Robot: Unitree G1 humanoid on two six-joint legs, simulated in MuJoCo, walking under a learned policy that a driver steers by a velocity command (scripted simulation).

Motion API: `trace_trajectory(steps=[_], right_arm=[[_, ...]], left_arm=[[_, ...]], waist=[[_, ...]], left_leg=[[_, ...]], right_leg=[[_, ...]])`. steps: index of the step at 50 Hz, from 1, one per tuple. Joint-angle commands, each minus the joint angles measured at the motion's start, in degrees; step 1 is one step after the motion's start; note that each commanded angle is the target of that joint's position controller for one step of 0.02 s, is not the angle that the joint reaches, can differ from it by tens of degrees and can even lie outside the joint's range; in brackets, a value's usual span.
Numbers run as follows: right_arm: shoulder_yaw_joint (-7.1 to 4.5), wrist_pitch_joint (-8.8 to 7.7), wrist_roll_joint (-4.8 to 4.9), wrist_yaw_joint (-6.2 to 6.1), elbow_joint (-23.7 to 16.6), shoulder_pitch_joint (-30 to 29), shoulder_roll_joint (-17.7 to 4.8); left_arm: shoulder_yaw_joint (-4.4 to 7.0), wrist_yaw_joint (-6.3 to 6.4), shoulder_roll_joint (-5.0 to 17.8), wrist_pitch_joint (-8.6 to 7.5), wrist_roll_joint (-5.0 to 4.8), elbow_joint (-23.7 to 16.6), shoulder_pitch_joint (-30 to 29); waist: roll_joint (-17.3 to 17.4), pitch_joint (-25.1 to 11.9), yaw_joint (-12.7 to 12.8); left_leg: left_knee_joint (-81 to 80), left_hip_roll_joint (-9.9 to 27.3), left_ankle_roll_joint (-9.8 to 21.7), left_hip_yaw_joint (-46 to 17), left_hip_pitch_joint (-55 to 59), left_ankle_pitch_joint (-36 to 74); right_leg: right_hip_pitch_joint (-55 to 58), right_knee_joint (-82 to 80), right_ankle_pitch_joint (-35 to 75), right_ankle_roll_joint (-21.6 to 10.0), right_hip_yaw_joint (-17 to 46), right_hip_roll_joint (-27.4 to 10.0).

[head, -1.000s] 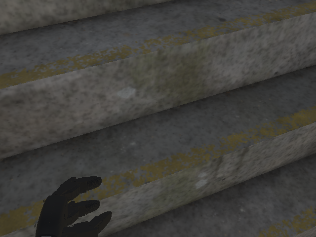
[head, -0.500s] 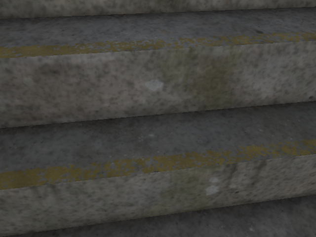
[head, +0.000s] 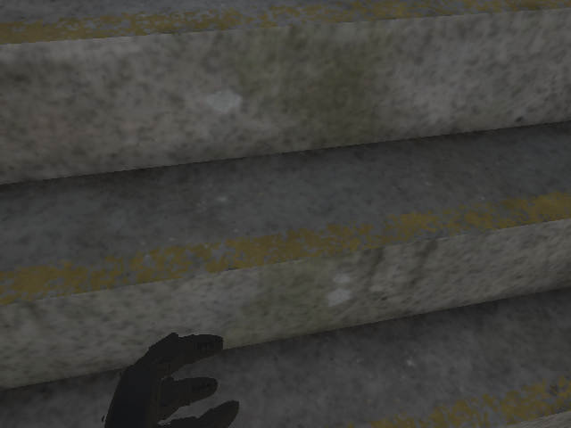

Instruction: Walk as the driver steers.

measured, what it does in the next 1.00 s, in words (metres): steps on the spot: left foot 0.21 m lower, then left foot 0.23 m lower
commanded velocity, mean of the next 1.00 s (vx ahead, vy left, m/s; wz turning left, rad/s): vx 0.49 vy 0.00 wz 0.00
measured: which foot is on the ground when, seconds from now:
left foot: up 0.00-0.32, down 0.34-0.42, up 0.44-0.80, down 0.82-1.00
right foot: down 0.00-0.98, up 1.00-1.00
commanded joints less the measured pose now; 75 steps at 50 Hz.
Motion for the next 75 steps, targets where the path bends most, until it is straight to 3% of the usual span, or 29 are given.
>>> trace_trajectory(steps=[1, 9, 11, 12, 14, 16, 17, 18, 20, 21, 22, 25, 28, 35, 36, 38, 44, 45, 47, 51, 52, 55, 64, 67, 68, 69, 70, 72, 75], right_arm=[[2.07, -0.56, -2.42, 1.03, -8.02, 7.71, 5.35], [0.22, 2.67, -2.06, -3.40, -2.47, 21.46, -0.62], [1.97, 2.08, -4.75, -2.81, 4.03, 31.56, 5.68], [0.81, -0.70, -4.74, -2.06, 8.48, 37.72, 3.78], [4.40, -2.30, -2.43, 0.39, 17.61, 36.01, 16.08], [4.98, -5.04, 0.45, 3.22, 19.34, 24.16, 13.60], [4.80, -6.25, -1.87, 2.69, 19.12, 19.49, 5.33], [1.39, -6.41, 1.21, 0.66, 16.20, 13.57, -3.77], [0.58, -5.58, -0.28, -0.96, 11.61, 12.11, -4.99], [1.58, -6.41, -1.07, -0.92, 8.42, 9.63, -5.32], [1.43, -6.63, -2.18, -0.74, 8.65, 12.65, -4.38], [2.59, -1.33, -3.45, -0.19, -5.79, 9.44, 13.98], [1.57, 2.00, -3.30, -1.07, 7.20, 40.61, 9.69], [2.91, 0.81, -4.75, -2.92, 7.82, 32.09, 9.34], [3.13, -0.98, -4.86, -3.02, 10.04, 35.23, 10.80], [5.05, -1.49, -4.84, -0.25, 13.95, 34.65, 15.80], [3.79, -3.98, -1.17, -0.80, 14.51, 23.91, 8.77], [0.63, -5.36, 1.77, -2.93, 10.93, 17.38, -0.64], [1.05, -3.22, -1.83, -4.70, 11.02, 23.55, -0.16], [2.70, 0.38, -3.77, -4.81, 9.01, 24.76, 6.88], [2.15, -0.42, -4.93, -4.80, 5.68, 16.80, 3.23], [0.89, -1.01, -4.40, -3.70, -0.99, 12.46, 0.09], [-2.02, 1.99, -4.66, -2.10, -9.88, -11.87, -10.50], [1.50, 0.54, -2.00, 0.77, -15.17, -23.79, -1.32], [2.24, 0.61, -1.97, 1.48, -16.01, -7.96, 5.65], [4.79, -3.58, -1.10, 3.05, -11.90, -11.40, 12.79], [3.88, -5.76, 1.36, 4.45, -9.61, -5.53, 10.82], [5.79, -5.93, 1.13, 5.05, -16.34, -22.18, 12.20], [4.24, -2.80, 1.29, 4.20, -18.69, -28.84, 7.43]], left_arm=[[1.19, 1.16, 2.33, -1.21, 1.23, 4.36, -5.21], [-0.23, -3.03, 0.91, -3.65, 0.68, -0.95, -19.23], [-2.31, -3.17, -2.36, -3.18, 0.06, -7.67, -30.72], [-3.06, -3.24, -5.09, -2.42, -0.90, -11.64, -34.01], [-6.38, -4.76, -10.81, -3.41, -4.82, -15.01, -40.77], [-5.94, -3.46, -10.21, -2.53, -5.39, -15.10, -21.99], [-5.15, -3.12, -11.31, -2.22, -4.20, -18.87, -21.78], [-7.09, -2.89, -7.95, -3.36, -1.51, -20.61, -21.94], [-0.54, -1.77, 2.27, -3.41, -1.56, -15.76, -12.08], [2.31, -0.22, 6.58, -0.02, -1.98, -8.90, 0.63], [3.64, 1.07, 5.98, 1.97, -4.49, -3.00, 3.83], [1.17, 0.11, -0.36, 1.13, 0.74, 1.92, -17.17], [2.32, -1.22, -1.25, -0.30, 0.73, 2.51, -31.99], [-1.32, -2.77, -3.23, -1.13, -0.70, -1.98, -29.75], [-1.50, -2.33, -4.07, 0.24, -0.75, -5.51, -30.04], [-3.79, -3.48, -7.22, -0.18, -2.89, -6.74, -34.95], [-7.01, -5.06, -14.91, -0.64, -3.67, -22.01, -30.99], [-6.35, -3.40, -11.27, 0.89, -3.00, -22.86, -25.03], [-0.88, -0.29, -3.39, 4.60, -5.78, -19.07, -36.73], [-0.71, 0.34, -7.04, 4.52, -8.27, -13.08, -29.65], [-0.35, 0.55, -5.80, 5.19, -7.76, -11.87, -20.63], [0.34, 0.03, -5.10, 5.01, -3.41, -8.56, -16.89], [5.81, -3.90, 8.46, 3.84, -3.47, 4.45, 5.58], [8.16, -5.93, 11.52, 3.31, 0.84, 17.49, 24.36], [7.54, -5.90, 16.52, 2.17, 2.85, 16.75, 9.66], [7.20, -4.98, 16.05, 1.96, 1.71, 17.36, 18.05], [7.08, -4.65, 15.97, 2.33, 2.00, 18.49, 27.19], [8.18, -3.94, 15.97, 1.83, -2.69, 21.81, 30.86], [5.09, -0.17, 9.44, -1.60, 3.17, 23.68, 20.33]], waist=[[8.00, 2.14, -15.60], [-4.41, 0.56, -21.02], [-3.00, 5.35, -25.46], [14.13, 10.67, -26.01], [1.09, 13.49, -22.14], [-4.54, 4.72, -3.14], [2.57, -3.34, 4.70], [7.88, -7.70, 4.99], [-4.52, -28.47, 8.15], [-11.60, -39.90, 11.60], [-25.07, -43.34, 9.26], [-1.16, -7.60, -15.45], [10.09, -3.02, -34.08], [1.65, 2.19, -23.89], [13.08, 7.54, -22.12], [0.50, 2.12, -20.86], [1.45, -7.80, -0.64], [4.50, -9.09, 2.06], [-14.12, -7.43, -7.76], [13.01, 10.67, -7.90], [19.31, 7.94, -2.43], [0.78, 7.98, -3.78], [11.13, 0.50, 8.60], [6.37, 0.14, 10.92], [-12.57, 1.53, -8.86], [-17.62, -4.64, -2.46], [-11.32, -17.92, -3.20], [-8.34, -8.63, 0.96], [-8.91, -2.19, -1.62]], left_leg=[[21.01, -6.99, 1.81, 6.89, -2.28, -1.49], [-6.53, -0.97, -0.85, 3.67, 3.80, 13.35], [-38.40, -3.38, 2.09, 6.03, 11.51, 12.98], [-56.33, 1.83, 6.97, -10.22, 16.14, 40.53], [-77.56, 1.65, 4.91, 9.40, 17.07, 40.04], [-88.03, 4.77, 4.17, 4.49, 17.09, 43.07], [-70.59, 8.51, 2.52, -4.46, 23.79, 89.06], [-72.55, 10.57, 3.05, -6.22, 18.86, 107.52], [-49.74, 12.25, -0.55, -9.98, 0.28, 123.46], [-32.03, 4.63, -7.06, -1.14, -6.39, 104.86], [7.77, -1.66, -6.35, -1.35, -15.36, 11.61], [44.89, -5.49, 1.33, 0.14, -19.66, -11.11], [30.06, -5.63, -0.76, 10.65, 9.71, 6.64], [-36.11, 2.96, 9.08, 5.07, 13.43, 23.15], [-53.46, 3.20, 11.42, -4.93, 10.89, 25.43], [-57.55, 1.51, 9.68, 13.38, 24.90, 36.12], [-73.78, 18.42, 12.94, -14.15, 28.20, 53.21], [-84.34, 31.15, 15.21, -35.72, 15.22, 22.32], [-86.25, 30.05, 15.82, -29.31, 26.10, 4.01], [-78.03, 20.31, 11.02, -8.28, 42.76, 26.38], [-77.53, 21.62, 11.01, -6.09, 42.67, 29.49], [-83.22, 20.60, 11.10, -4.34, 36.46, 15.22], [-77.04, 14.61, 5.20, 13.40, 33.94, 37.96], [-39.27, 9.83, 5.15, 6.84, 38.66, 35.28], [-8.85, -2.13, 1.10, -2.53, -1.76, 4.96], [21.88, -9.20, 0.65, -11.93, -9.37, -2.24], [35.42, -11.31, -0.19, -17.51, -16.63, 2.57], [36.39, -2.16, 0.70, -8.99, -35.73, 9.32], [53.18, -0.87, 1.88, -6.68, -39.95, 18.86]], right_leg=[[-4.88, -21.31, 19.49, -0.37, 17.45, -8.11], [-5.09, -18.36, 26.64, -2.08, 16.09, -12.92], [-12.27, -1.65, 33.17, 2.49, 6.83, -8.40], [-17.26, 17.96, 16.99, 5.53, 0.53, 1.12], [-16.08, 25.47, 5.56, 3.11, -0.95, -1.31], [-3.50, 29.16, 6.62, -0.48, -0.52, -0.12], [-5.89, 33.28, 4.16, -0.80, 1.22, -0.46], [12.30, 2.90, -1.71, -2.60, 6.33, -2.28], [57.54, -14.85, 26.31, -7.71, 18.95, -4.83], [68.20, -21.48, 28.05, -13.24, 30.31, -10.40], [65.42, -26.64, 27.65, -18.27, 52.53, -21.90], [9.56, -36.97, 9.50, -1.73, 31.80, -16.47], [-15.73, -30.43, 3.41, 5.56, 7.31, -7.37], [-11.75, -17.05, 15.54, 6.26, 7.56, -8.59], [-10.26, -4.28, 13.62, 8.23, 2.10, -0.84], [-19.18, 6.87, 2.92, 4.48, 4.04, -4.70], [-17.55, 22.27, -0.73, 7.14, 15.90, -4.71], [-2.81, 12.62, 9.07, 5.39, 27.25, -12.57], [-12.80, 21.77, 14.93, 7.43, 16.89, -8.41], [-44.30, 44.42, 8.87, 11.42, 16.76, -2.73], [-45.53, 51.72, 8.05, 11.64, 21.00, -2.71], [-40.42, 47.59, 19.32, 13.05, 12.87, -0.23], [11.78, -8.31, 19.07, 4.04, 8.32, -1.63], [25.94, -64.73, 54.48, -0.60, 12.72, -3.40], [46.74, -41.95, 61.74, -4.52, 20.87, -2.26], [46.24, -31.68, 111.53, -0.94, 22.00, -8.73], [51.69, -30.93, 100.16, -3.44, 28.46, -13.57], [43.44, -49.41, 16.65, -6.81, 45.36, -18.71], [23.61, -57.96, -2.89, -6.97, 46.19, -21.58]])
Next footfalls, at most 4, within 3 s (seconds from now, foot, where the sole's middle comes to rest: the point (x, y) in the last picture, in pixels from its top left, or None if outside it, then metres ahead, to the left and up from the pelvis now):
0.34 left None -0.10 0.09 -0.86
0.82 left None -0.16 0.10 -0.89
1.36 right None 0.05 -0.36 -0.89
1.92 left None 0.18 -0.15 -0.63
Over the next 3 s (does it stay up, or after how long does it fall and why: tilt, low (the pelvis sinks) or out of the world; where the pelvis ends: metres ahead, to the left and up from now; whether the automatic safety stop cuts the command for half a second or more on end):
stays up -0.03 -0.12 -0.10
